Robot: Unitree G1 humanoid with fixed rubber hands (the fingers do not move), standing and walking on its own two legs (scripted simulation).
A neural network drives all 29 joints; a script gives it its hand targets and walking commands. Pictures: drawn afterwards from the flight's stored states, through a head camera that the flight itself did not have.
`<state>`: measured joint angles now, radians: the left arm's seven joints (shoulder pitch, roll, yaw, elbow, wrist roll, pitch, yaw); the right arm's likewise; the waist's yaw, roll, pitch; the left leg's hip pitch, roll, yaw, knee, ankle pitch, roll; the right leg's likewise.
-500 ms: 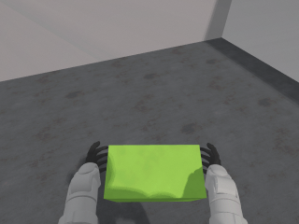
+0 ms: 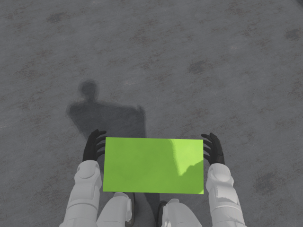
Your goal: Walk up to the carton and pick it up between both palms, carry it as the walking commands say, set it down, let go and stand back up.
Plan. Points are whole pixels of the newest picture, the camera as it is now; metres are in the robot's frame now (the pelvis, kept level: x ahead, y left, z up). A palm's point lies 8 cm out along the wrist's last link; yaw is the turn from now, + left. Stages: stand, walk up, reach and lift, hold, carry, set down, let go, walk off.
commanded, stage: set down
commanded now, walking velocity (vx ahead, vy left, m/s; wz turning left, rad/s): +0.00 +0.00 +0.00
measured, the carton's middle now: (153, 160) +0.29 -0.01 -0.19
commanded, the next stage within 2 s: none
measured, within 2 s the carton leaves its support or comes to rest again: neither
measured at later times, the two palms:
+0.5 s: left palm (94, 154) +0.31 +0.18 -0.18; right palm (199, 150) +0.32 -0.16 -0.17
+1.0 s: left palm (105, 149) +0.35 +0.17 -0.28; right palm (194, 150) +0.34 -0.17 -0.28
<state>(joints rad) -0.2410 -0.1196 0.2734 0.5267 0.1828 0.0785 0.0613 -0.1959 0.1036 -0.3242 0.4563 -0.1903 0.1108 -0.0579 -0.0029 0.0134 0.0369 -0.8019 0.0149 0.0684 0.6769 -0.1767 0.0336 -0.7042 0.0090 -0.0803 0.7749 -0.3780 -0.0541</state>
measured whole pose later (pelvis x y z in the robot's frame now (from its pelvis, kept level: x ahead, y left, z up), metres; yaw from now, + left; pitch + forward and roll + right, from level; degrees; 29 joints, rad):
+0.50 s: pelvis -0.07 +0.02 -0.10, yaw -2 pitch +23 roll -1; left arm -0.65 0.05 0.22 0.77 -0.01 0.18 0.18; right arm -0.66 0.01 -0.37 0.72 -0.13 0.12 -0.12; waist 0.01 0.00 0.04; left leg -1.31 0.03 0.05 1.19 -0.28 0.03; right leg -1.21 0.01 -0.08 1.29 -0.49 -0.06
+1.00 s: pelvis -0.07 +0.01 -0.18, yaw -2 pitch +35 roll +0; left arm -0.73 0.05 0.26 0.67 -0.01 0.21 0.17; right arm -0.74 0.00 -0.36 0.66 -0.09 0.18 -0.16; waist 0.01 0.00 -0.05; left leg -1.73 0.03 0.05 1.48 -0.36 0.04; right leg -1.62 0.01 -0.08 1.61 -0.60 -0.06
